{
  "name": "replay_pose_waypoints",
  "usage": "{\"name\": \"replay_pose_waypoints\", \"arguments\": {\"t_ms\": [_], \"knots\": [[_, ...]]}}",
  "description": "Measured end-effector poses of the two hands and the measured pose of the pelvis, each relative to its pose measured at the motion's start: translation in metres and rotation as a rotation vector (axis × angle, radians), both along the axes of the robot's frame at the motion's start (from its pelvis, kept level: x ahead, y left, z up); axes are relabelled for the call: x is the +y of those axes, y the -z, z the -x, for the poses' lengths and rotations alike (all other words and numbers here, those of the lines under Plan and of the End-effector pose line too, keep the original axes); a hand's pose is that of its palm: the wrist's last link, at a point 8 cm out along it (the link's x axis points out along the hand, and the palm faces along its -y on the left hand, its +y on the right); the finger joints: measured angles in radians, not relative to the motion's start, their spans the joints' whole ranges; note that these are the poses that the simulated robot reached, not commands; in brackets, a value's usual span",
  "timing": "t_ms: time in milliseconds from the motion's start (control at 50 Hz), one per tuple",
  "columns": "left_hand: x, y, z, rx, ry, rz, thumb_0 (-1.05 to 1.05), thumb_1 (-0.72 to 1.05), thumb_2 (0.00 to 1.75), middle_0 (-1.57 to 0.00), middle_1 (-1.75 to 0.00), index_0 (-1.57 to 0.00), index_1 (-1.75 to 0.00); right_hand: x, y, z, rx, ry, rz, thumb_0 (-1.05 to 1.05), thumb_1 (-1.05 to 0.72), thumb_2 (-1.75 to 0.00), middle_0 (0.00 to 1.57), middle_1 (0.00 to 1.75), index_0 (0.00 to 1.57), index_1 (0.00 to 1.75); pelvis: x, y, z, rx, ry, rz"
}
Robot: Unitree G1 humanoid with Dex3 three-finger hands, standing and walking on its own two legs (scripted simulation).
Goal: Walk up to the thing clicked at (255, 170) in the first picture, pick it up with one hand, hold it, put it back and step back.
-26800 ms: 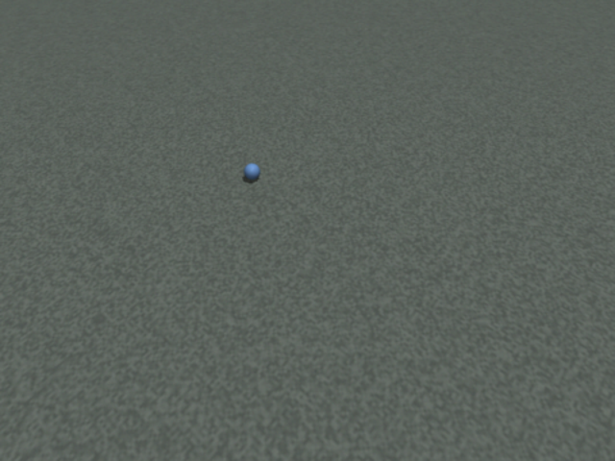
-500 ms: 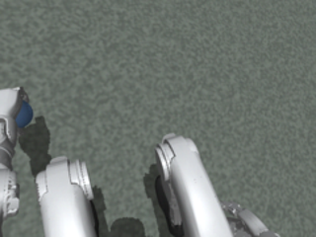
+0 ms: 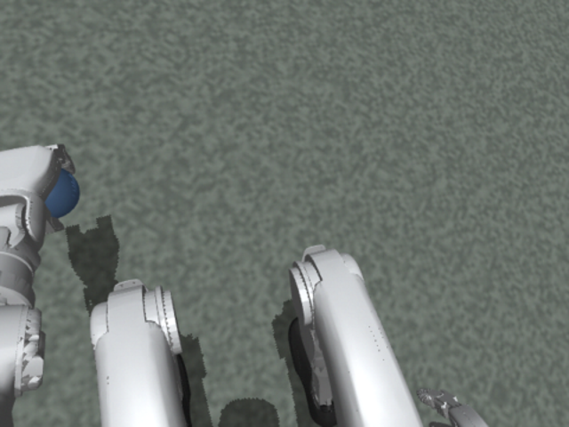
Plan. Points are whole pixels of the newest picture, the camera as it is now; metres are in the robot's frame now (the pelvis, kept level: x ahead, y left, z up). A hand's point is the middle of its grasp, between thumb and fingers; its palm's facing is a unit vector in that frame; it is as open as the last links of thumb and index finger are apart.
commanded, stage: lift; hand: left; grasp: from above
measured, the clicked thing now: (48, 192) +0.47 +0.27 -0.16
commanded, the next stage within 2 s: hold in 1.56 s
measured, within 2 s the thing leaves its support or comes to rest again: neither
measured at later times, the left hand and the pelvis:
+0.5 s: hand out of the picture +0.39 +0.29 -0.01, palm faces -0.43 -0.09 -0.90, open 9.9 cm; pelvis +0.00 +0.01 +0.10, yaw +3 degrees
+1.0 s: hand out of the picture +0.34 +0.28 +0.20, palm faces -0.44 -0.12 -0.89, open 9.9 cm; pelvis +0.02 +0.01 +0.27, yaw +6 degrees
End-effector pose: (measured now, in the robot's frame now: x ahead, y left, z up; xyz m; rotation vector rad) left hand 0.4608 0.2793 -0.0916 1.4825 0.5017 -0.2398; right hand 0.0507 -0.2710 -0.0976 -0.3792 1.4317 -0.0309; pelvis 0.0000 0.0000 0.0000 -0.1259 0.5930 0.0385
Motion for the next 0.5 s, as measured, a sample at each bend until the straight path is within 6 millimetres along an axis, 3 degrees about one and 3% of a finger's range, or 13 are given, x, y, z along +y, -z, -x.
{"name": "replay_pose_waypoints", "arguments": {"t_ms": [120, 260, 500], "knots": [[0.004, -0.023, 0.011, 0.009, 0.007, -0.002, -0.01, 0.01, 0.58, -0.76, -0.78, -0.62, -0.72, 0.002, -0.01, -0.004, -0.019, 0.028, 0.0, 0.0, -0.93, -0.91, 0.2, 0.3, 0.2, 0.29, 0.001, -0.014, 0.001, 0.003, -0.008, -0.004], [0.013, -0.061, 0.03, 0.008, 0.017, -0.014, -0.01, 0.01, 0.58, -0.75, -0.79, -0.62, -0.72, 0.006, -0.027, -0.023, -0.075, 0.037, -0.003, 0.0, -0.93, -0.91, 0.2, 0.3, 0.2, 0.3, 0.003, -0.037, 0.003, 0.003, -0.018, -0.009], [0.016, -0.141, 0.062, -0.026, 0.011, 0.011, -0.01, 0.02, 0.57, -0.73, -0.81, -0.62, -0.72, 0.016, -0.084, -0.073, -0.21, 0.024, -0.006, 0.01, -0.93, -0.9, 0.2, 0.3, 0.2, 0.3, 0.005, -0.097, 0.001, -0.016, -0.041, -0.021]]}}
